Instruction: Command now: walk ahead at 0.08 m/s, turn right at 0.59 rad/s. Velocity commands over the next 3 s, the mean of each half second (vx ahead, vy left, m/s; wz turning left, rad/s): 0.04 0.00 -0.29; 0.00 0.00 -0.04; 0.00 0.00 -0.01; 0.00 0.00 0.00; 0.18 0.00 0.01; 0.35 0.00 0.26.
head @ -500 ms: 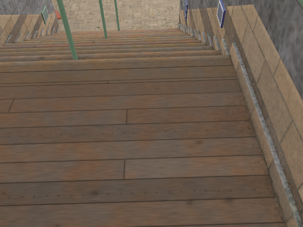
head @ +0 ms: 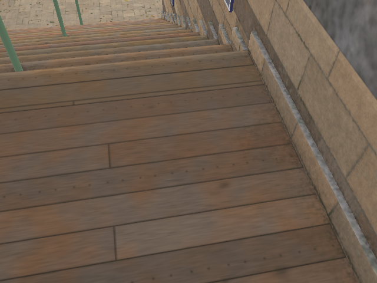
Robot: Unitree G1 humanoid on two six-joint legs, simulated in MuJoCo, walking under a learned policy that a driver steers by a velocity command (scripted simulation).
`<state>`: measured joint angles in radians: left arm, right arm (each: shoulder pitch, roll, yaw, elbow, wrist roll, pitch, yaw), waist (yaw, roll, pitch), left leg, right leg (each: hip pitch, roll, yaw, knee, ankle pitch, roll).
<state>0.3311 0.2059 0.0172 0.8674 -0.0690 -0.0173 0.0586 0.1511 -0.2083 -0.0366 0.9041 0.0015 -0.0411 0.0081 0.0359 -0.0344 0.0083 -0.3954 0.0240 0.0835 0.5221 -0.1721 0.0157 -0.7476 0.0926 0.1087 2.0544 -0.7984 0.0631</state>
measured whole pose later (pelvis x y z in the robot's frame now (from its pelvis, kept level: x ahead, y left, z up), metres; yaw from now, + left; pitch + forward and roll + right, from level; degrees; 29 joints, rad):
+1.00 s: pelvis +0.13 -0.03 +0.01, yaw -9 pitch -1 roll +1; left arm 0.14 0.18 0.03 1.03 0.00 0.00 0.04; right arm 0.23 -0.17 -0.06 1.03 0.00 0.00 -0.03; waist -0.01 0.00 0.03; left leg -0.18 0.01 0.00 0.46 -0.27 -0.02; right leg -0.24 -0.02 0.02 0.51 -0.25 0.01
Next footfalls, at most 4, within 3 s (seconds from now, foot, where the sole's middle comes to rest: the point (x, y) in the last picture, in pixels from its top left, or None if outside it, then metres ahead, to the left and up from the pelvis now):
0.32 right None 0.16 -0.16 -0.77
0.64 left None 0.18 0.09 -0.77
2.82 left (179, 247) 0.59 0.06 -0.77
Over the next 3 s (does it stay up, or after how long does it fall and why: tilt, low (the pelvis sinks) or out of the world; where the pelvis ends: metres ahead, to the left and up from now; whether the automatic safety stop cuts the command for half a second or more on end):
stays up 0.49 0.00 0.00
